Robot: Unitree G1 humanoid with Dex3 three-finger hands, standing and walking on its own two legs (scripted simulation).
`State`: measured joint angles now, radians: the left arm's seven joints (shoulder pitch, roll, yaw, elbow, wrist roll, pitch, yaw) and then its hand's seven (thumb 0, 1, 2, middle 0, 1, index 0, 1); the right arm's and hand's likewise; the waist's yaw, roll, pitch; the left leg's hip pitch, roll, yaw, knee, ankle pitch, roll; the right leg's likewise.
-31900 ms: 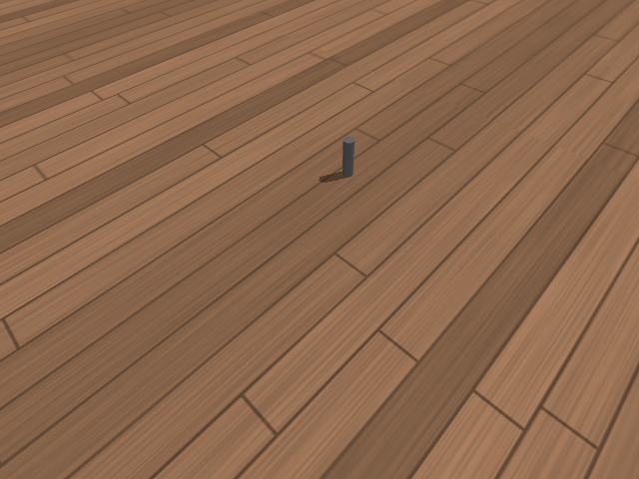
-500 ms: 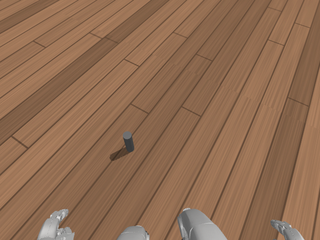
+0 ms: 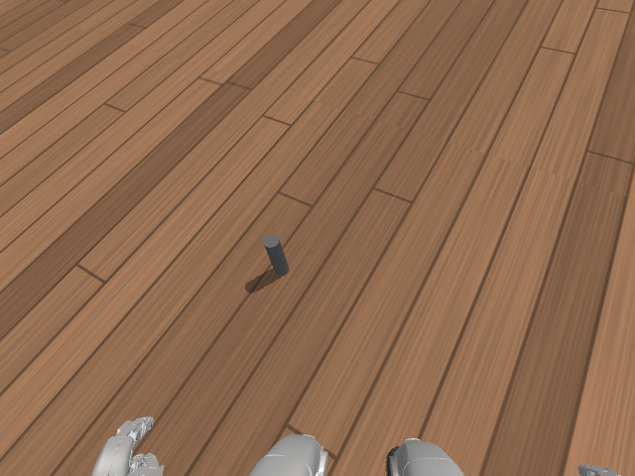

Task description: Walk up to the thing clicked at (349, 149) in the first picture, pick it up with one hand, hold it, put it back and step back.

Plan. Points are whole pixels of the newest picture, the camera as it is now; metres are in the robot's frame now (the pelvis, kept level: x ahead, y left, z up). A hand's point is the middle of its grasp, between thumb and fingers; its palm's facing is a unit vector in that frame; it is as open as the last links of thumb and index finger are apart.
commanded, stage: step back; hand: left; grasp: from the side
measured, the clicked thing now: (276, 256) +0.78 +0.24 -0.66
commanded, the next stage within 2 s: stand in 1.76 s
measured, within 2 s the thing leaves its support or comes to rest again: neither
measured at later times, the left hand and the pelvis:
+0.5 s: hand out of the picture -0.12 +0.28 -0.17, palm faces -0.04 -0.92 -0.40, open 7.4 cm; pelvis -0.18 +0.00 -0.01, yaw -3 degrees
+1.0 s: hand out of the picture -0.22 +0.27 -0.15, palm faces +0.05 -0.93 -0.35, open 7.4 cm; pelvis -0.29 +0.00 +0.00, yaw +3 degrees
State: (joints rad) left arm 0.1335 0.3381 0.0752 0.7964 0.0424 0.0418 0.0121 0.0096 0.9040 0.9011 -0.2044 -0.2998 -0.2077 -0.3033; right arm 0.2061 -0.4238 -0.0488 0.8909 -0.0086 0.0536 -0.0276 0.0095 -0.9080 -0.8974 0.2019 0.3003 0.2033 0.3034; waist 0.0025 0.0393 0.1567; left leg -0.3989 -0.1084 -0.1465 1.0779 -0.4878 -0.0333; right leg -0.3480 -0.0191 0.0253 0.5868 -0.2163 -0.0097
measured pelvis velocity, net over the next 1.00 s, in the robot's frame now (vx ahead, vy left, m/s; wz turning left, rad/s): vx -0.29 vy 0.00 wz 0.05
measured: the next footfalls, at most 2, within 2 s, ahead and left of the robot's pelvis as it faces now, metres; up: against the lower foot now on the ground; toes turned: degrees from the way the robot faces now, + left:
left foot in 0.12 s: -0.03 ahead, +0.13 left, +0.00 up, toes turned +0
right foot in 0.50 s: -0.19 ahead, -0.13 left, +0.00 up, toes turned +0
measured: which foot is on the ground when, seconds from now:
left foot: up 0.00-0.10, down 0.12-0.56, up 0.58-0.82, down 0.84-1.00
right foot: down 0.00-0.14, up 0.16-0.48, down 0.50-0.86, up 0.88-1.00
